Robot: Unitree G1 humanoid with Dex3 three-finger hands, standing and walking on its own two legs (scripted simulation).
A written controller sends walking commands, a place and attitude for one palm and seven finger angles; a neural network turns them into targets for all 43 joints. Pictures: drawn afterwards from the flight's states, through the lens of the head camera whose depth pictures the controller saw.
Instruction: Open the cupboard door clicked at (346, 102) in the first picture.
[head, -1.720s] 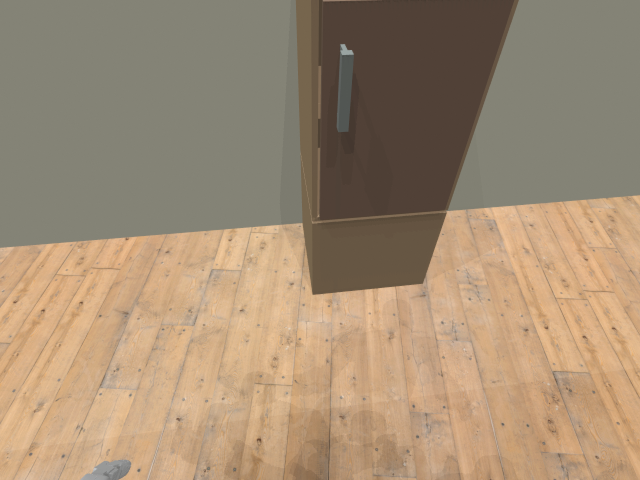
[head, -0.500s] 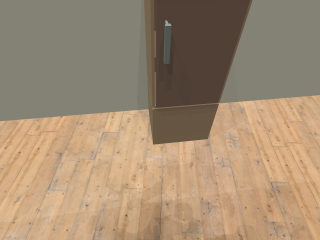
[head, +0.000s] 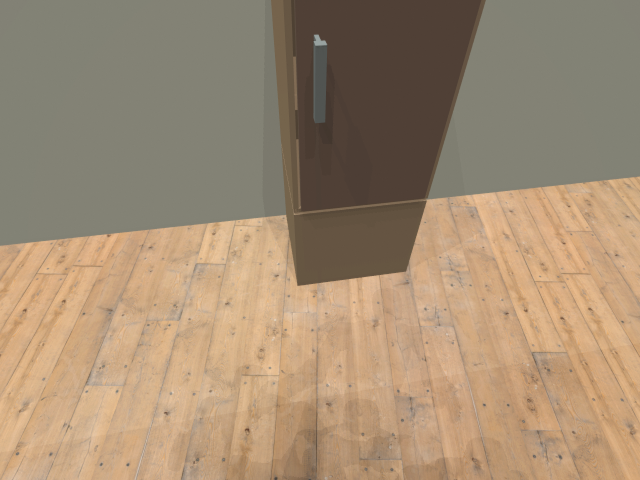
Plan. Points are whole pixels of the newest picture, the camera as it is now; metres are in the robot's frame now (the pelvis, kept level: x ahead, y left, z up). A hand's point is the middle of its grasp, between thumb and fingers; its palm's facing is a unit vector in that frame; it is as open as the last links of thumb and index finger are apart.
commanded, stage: walk to a spot facing it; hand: left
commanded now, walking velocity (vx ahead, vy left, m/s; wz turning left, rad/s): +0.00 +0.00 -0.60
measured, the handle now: (318, 79) +0.89 +0.08 +0.08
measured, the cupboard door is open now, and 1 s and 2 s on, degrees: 0 0 0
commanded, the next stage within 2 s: none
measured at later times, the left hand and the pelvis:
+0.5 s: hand out of the picture +0.04 +0.15 -0.16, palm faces -0.17 -0.95 -0.26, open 7.4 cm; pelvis -0.04 -0.04 +0.00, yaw -15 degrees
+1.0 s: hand out of the picture +0.12 +0.20 -0.17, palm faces -0.45 -0.86 -0.23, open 7.4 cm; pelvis -0.05 +0.04 +0.00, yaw -33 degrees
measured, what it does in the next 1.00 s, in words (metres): steps on the spot, turning right: left foot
